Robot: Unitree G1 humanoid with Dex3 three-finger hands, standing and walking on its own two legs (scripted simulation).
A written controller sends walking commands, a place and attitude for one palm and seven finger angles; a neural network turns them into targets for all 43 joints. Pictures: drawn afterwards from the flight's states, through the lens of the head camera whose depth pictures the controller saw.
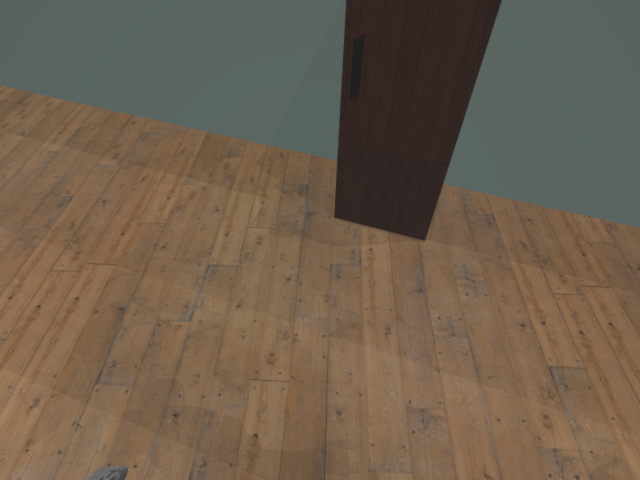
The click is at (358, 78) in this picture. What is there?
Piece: cupboard door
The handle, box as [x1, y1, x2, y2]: [349, 34, 364, 98]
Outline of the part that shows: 362,34 358,38 355,38 353,41 349,96 353,98 357,97 359,89 362,44 364,35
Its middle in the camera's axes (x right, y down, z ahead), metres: +0.11 -0.53 +1.20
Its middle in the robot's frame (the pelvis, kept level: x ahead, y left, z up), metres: +1.26 -0.06 -0.05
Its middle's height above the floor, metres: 0.72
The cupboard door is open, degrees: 0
